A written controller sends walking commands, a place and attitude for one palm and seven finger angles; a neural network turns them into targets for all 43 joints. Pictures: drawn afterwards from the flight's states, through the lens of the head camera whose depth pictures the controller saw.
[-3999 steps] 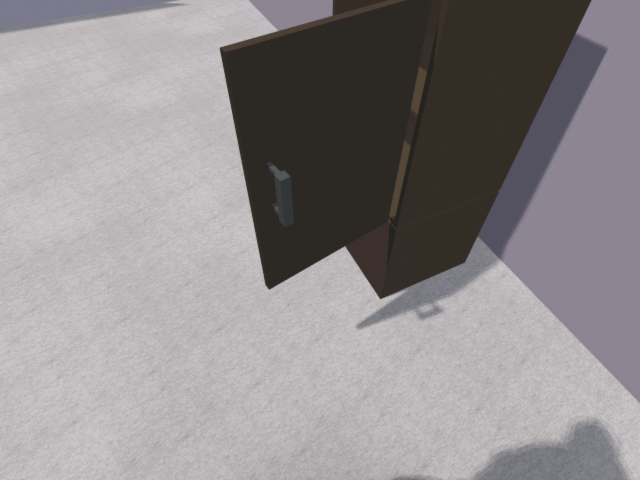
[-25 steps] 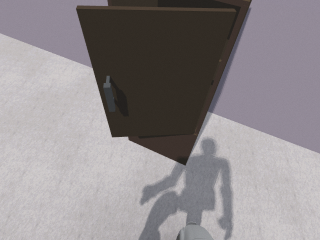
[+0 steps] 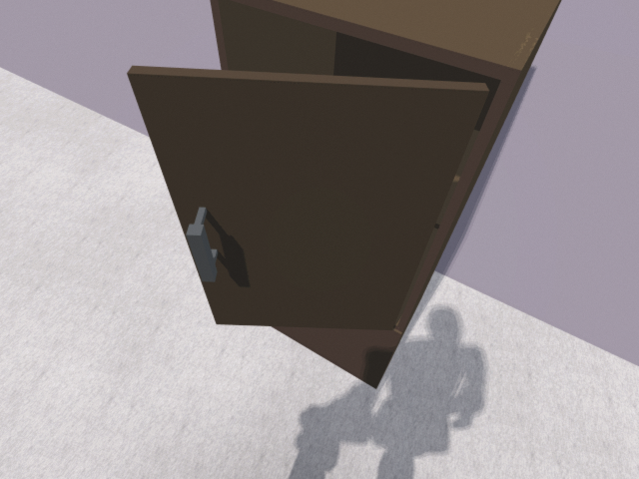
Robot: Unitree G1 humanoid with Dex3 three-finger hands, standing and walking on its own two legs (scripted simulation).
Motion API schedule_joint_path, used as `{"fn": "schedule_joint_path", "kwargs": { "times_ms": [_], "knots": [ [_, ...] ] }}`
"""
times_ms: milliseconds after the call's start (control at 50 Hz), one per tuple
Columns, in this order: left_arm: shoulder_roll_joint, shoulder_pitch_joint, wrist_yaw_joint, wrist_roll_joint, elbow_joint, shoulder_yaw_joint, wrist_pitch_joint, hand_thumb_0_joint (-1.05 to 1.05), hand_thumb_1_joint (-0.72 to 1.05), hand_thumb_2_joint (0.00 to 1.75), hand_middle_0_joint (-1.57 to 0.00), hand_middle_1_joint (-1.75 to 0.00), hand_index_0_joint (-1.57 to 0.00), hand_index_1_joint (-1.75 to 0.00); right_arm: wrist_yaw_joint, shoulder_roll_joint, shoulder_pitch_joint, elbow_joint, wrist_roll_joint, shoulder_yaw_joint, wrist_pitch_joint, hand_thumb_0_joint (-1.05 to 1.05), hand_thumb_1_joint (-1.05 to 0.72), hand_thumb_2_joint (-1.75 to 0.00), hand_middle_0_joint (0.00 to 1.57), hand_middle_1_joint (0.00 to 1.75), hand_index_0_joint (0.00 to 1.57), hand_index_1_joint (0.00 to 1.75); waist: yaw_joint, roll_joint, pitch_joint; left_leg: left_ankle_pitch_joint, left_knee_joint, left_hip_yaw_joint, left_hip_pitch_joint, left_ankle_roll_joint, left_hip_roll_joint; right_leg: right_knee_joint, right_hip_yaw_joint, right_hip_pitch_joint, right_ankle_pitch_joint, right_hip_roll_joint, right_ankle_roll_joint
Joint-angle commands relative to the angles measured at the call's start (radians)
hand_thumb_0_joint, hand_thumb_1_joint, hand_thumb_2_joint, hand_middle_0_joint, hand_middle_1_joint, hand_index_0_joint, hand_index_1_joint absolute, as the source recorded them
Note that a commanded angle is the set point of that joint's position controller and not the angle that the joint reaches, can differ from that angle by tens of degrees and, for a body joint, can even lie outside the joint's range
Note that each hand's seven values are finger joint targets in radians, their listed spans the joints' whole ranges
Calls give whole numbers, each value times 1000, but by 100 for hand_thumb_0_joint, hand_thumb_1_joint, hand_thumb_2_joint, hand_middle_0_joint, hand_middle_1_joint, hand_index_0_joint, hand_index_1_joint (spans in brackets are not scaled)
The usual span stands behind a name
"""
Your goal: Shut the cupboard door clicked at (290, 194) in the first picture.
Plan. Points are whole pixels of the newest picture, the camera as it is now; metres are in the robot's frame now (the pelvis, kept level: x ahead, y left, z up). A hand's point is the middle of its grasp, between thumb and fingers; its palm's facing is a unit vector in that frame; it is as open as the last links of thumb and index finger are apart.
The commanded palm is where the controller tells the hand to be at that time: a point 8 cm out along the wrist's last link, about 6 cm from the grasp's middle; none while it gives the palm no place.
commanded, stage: come to a stop and stand still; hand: left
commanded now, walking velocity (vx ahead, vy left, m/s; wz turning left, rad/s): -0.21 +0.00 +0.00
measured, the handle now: (205, 245) +0.44 +0.22 -0.01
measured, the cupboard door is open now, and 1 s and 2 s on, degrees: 30 30 30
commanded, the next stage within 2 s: look again from close up in 1.20 s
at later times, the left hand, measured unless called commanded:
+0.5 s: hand out of the picture -0.01 +0.17 -0.16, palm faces +0.04 -0.97 -0.22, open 7.4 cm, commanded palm none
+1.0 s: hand out of the picture -0.09 +0.19 -0.17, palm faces +0.02 -0.99 -0.16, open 7.4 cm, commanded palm none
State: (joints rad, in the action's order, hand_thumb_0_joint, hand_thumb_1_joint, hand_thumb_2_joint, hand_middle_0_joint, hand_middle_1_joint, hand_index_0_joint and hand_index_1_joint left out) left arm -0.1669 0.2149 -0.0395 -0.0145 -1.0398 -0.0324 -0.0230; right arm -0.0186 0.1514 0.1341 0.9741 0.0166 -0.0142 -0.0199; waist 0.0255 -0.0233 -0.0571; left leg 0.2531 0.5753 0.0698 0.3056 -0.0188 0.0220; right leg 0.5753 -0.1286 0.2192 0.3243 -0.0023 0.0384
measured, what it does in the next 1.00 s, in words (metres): steps on the spot: left foot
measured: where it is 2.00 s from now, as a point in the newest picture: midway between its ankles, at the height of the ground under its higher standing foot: outside the picture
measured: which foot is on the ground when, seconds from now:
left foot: down 0.00-0.18, up 0.20-0.48, down 0.50-1.00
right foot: down 0.00-1.00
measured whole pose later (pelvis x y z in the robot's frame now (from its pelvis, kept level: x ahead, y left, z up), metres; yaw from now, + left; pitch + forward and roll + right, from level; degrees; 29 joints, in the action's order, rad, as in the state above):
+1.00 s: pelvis -0.07 +0.02 +0.01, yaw -1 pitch -2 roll +0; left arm -0.17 0.29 -0.02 -0.01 -1.14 -0.01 -0.02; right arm -0.02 0.12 0.33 1.14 0.01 0.01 0.00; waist 0.00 -0.04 -0.05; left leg 0.24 0.38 0.04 0.11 -0.02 -0.01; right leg 0.38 0.00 0.18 0.17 -0.02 -0.02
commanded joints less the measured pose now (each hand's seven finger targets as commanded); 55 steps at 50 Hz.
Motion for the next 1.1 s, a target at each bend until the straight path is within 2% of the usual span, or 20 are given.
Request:
{"fn": "schedule_joint_path", "kwargs": {
  "times_ms": [0,80,100,120,140,160,180,200,280,340,380,440,480,520,540,560,600,720,860,1080],
  "knots": [
    [-110,68,-10,0,74,-26,-9,0,90,90,-20,-30,-20,-30,-27,196,75,-41,4,-44,-8,0,-90,-90,20,30,20,30,-11,232,54,-766,-196,-238,-85,-159,291,153,95,31,132,-40,-27],
    [-104,114,-5,0,83,-32,-14,0,90,90,-20,-30,-20,-30,-26,212,11,-76,7,-56,-15,0,-90,-90,20,30,20,30,7,190,143,-697,-136,-206,-158,-173,275,156,128,54,114,-17,-28],
    [-104,126,-1,-6,82,-30,-7,0,90,90,-20,-30,-20,-30,-24,209,4,-80,4,-58,-15,0,-90,-90,20,30,20,30,11,139,162,-664,-95,-184,-173,-148,246,59,131,26,29,-20,-26],
    [-117,139,-2,-9,84,-31,0,0,90,90,-20,-30,-20,-30,-21,206,-7,-88,-3,-62,-17,0,-90,-90,20,30,20,30,18,64,181,-543,-31,-152,-151,-99,189,-78,177,-19,-198,-43,-23],
    [-165,134,-5,-18,91,-36,8,0,90,90,-20,-30,-20,-30,-16,170,-5,-101,-11,-63,-19,0,-90,-90,20,30,20,30,7,-104,182,-308,61,-85,-55,-32,89,-163,334,-68,-435,-162,12],
    [-214,106,-3,-21,97,-44,12,0,90,90,-20,-30,-20,-30,-6,133,6,-106,-12,-59,-26,0,-90,-90,20,30,20,30,-3,-230,119,119,165,-18,51,29,-35,-222,464,-68,-616,-328,103],
    [-223,84,2,-19,102,-40,14,0,90,90,-20,-30,-20,-30,-2,139,-12,-99,-11,-63,-38,0,-90,-90,20,30,20,30,5,-179,96,307,317,-79,41,36,-41,-254,468,11,-619,-386,180],
    [-193,59,-3,-21,105,-37,14,0,90,90,-20,-30,-20,-30,-5,124,-15,-91,-6,-60,-47,0,-90,-90,20,30,20,30,-12,-168,71,314,385,-120,62,31,-24,-248,432,33,-628,-349,192],
    [-179,47,-1,-13,101,-27,26,0,90,90,-20,-30,-20,-30,0,116,-3,-51,-14,-48,-34,0,-90,-90,20,30,20,30,-23,-127,73,234,386,-95,118,48,-23,-179,303,-108,-802,-251,151],
    [-191,92,-3,-13,81,-32,31,0,90,90,-20,-30,-20,-30,-1,107,-6,-36,-18,-36,-21,0,-90,-90,20,30,20,30,5,-131,126,240,202,-65,80,58,-19,-158,305,-223,-841,-243,151],
    [-194,97,-4,-11,64,-32,32,0,90,90,-20,-30,-20,-30,-6,105,26,-18,-19,-30,-13,0,-90,-90,20,30,20,30,1,-141,148,193,56,-57,29,58,-15,-142,310,-250,-830,-242,149],
    [-176,58,-4,6,46,-24,32,0,90,90,-20,-30,-20,-30,-11,112,109,35,-17,-23,6,0,-90,-90,20,30,20,30,-33,-107,151,-109,-242,-74,-176,46,4,-102,276,-164,-676,-187,65],
    [-124,63,1,14,43,-9,27,0,90,90,-20,-30,-20,-30,-19,166,101,50,-6,-24,21,0,-90,-90,20,30,20,30,-12,47,154,-394,-186,-156,-249,0,129,-137,211,-87,-424,-101,-2],
    [-110,40,4,2,38,-5,20,0,90,90,-20,-30,-20,-30,-18,163,78,57,-3,-18,12,0,-90,-90,20,30,20,30,-7,21,75,-228,-196,-126,-175,6,134,-215,207,-73,-268,-84,-11],
    [-127,20,7,3,22,-6,17,0,90,90,-20,-30,-20,-30,-18,148,74,71,-4,-12,13,0,-90,-90,20,30,20,30,-11,58,44,-205,-210,-126,-159,12,106,-214,206,-70,-282,-90,-8],
    [-131,9,10,6,13,-5,12,0,90,90,-20,-30,-20,-30,-16,147,85,79,-6,-10,11,0,-90,-90,20,30,20,30,-14,121,16,-95,-264,-137,-111,12,107,-228,199,-87,-172,-83,-12],
    [-121,22,13,2,-2,-4,8,0,90,90,-20,-30,-20,-30,-15,133,90,90,-4,-6,10,0,-90,-90,20,30,20,30,-3,123,-63,1,-303,-137,-45,10,98,-249,204,-86,-134,-68,-11],
    [-109,55,17,3,-33,2,9,0,90,90,-20,-30,-20,-30,-14,125,152,98,-1,-5,14,0,-90,-90,20,30,20,30,-6,68,-77,140,-346,-141,-23,5,77,-278,211,-75,-64,-68,-20],
    [-85,88,14,4,-49,8,22,0,90,90,-20,-30,-20,-30,-16,109,205,108,-6,-7,29,0,-90,-90,20,30,20,30,-12,15,-10,52,-330,-139,-76,0,77,-255,201,-83,-144,-78,-23],
    [-53,139,4,4,-86,18,26,0,90,90,-20,-30,-20,-30,-26,76,251,137,-13,1,39,0,-90,-90,20,30,20,30,-19,33,-39,-68,-312,-129,-107,-2,81,-238,198,-63,-214,-83,-22]
  ]
}}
